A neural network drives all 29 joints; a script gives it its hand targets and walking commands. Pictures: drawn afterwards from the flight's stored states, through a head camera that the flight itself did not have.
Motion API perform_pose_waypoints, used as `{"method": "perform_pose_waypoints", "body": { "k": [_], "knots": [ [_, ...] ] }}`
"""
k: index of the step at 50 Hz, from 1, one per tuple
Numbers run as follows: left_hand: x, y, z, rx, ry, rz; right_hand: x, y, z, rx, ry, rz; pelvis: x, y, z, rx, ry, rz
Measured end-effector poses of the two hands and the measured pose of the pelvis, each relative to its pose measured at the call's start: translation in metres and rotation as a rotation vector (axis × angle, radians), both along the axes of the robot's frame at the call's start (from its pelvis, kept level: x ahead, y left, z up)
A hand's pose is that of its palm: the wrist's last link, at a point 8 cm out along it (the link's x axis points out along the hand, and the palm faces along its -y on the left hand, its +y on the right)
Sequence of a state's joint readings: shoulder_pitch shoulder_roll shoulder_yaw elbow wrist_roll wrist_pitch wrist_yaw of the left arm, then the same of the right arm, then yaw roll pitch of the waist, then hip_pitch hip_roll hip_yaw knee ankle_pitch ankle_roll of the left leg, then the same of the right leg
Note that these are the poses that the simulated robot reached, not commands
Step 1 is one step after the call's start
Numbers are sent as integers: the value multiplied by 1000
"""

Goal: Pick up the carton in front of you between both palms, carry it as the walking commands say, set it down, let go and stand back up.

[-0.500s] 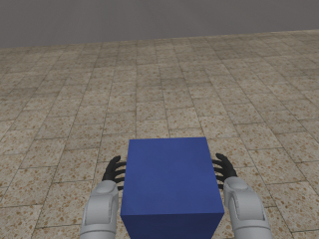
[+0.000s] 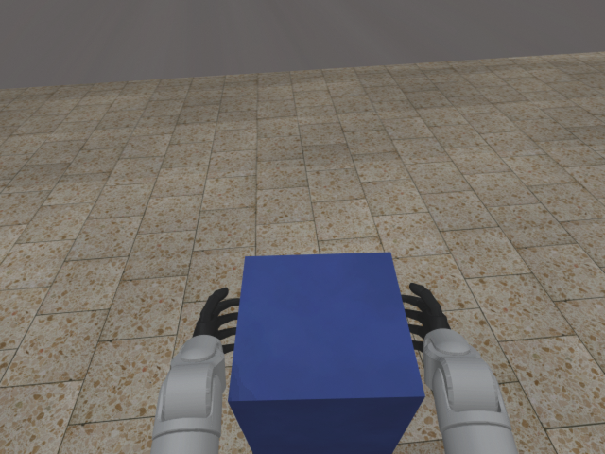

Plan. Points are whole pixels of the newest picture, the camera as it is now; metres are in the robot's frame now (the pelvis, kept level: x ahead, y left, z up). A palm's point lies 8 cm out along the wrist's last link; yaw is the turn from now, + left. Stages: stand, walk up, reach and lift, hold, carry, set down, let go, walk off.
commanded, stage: carry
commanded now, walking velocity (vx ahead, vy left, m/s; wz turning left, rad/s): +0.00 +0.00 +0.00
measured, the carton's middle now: (320, 359) +0.30 +0.00 -0.04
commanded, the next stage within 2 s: hold in 0.68 s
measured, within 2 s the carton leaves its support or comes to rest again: neither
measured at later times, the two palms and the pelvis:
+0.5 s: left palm (211, 351) +0.27 +0.14 +0.04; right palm (442, 346) +0.27 -0.15 +0.04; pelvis -0.01 -0.01 +0.00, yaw +0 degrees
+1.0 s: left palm (230, 353) +0.27 +0.12 +0.04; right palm (472, 376) +0.23 -0.18 +0.04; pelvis -0.04 +0.00 +0.00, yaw -7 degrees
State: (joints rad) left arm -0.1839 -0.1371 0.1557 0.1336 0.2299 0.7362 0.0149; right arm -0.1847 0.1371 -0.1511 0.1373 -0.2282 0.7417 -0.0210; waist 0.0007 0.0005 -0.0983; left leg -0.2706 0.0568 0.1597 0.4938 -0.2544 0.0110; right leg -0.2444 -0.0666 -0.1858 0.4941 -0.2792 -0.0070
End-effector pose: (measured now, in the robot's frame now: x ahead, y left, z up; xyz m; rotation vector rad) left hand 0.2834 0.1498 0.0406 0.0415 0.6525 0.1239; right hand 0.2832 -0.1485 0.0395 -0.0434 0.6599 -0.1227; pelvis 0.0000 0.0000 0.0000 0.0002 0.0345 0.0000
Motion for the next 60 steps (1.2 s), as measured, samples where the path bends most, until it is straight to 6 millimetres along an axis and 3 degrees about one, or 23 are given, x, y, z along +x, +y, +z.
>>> {"method": "perform_pose_waypoints", "body": {
  "k": [34,47,52,60],
  "knots": [
    [-13,-8,1,2,-1,-1,-14,-8,0,1,-1,-2,-14,-7,0,2,0,-2],
    [-19,-33,6,15,1,-123,-55,-31,3,1,1,-110,-32,0,6,-9,-168,-102],
    [-14,-29,2,-30,11,-83,-46,-27,-1,35,8,-124,-47,4,1,-10,-196,-131],
    [8,-25,-15,-50,15,-23,-10,-24,-15,44,12,-87,-65,7,-15,-4,-180,-101]
  ]
}}
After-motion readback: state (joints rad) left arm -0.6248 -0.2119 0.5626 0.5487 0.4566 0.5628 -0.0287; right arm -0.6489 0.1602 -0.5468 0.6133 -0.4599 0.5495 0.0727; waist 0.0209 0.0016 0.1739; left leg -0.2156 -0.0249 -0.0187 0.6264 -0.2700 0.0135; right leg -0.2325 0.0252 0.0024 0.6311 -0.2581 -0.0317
